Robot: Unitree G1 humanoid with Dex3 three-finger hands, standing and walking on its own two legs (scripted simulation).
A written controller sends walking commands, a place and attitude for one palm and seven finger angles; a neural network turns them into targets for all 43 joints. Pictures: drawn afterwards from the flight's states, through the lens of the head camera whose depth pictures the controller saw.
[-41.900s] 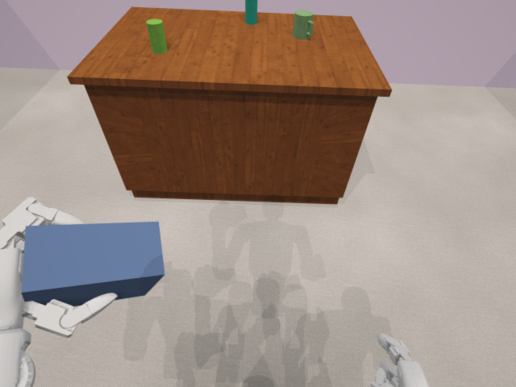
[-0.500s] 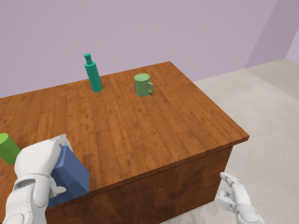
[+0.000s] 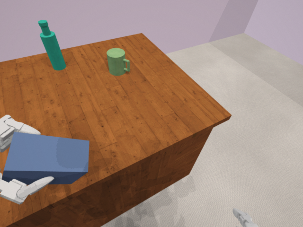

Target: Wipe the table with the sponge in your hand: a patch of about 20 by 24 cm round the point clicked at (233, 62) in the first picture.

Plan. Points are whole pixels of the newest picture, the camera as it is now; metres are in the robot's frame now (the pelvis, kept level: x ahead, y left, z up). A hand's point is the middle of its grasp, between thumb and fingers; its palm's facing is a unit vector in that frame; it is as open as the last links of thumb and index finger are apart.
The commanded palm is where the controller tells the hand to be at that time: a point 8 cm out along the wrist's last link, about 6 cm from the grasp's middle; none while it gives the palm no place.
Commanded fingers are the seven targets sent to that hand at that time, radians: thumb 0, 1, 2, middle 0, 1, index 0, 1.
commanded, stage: step back with the hand held close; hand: left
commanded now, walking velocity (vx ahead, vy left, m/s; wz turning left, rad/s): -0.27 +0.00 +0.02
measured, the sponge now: (59, 162) +0.23 +0.21 +0.11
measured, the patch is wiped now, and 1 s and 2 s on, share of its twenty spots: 1.00 1.00 1.00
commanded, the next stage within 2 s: stop stepping back and stand still in 0.92 s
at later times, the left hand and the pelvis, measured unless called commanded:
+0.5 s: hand out of the picture +0.13 +0.27 +0.16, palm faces +0.43 -0.80 -0.41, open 10.7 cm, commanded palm +0.08 +0.29 +0.19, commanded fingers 0.00 0.10 1.30 -1.20 -1.60 -1.20 -1.60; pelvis -0.08 +0.01 -0.01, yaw +1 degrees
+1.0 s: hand out of the picture +0.04 +0.24 +0.16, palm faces +0.29 -0.87 -0.39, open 10.7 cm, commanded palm -0.03 +0.27 +0.19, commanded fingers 0.00 0.10 1.30 -1.20 -1.60 -1.20 -1.60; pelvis -0.21 +0.00 +0.00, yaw -4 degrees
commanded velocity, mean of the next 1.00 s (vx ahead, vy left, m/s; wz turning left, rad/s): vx -0.36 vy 0.00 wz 0.01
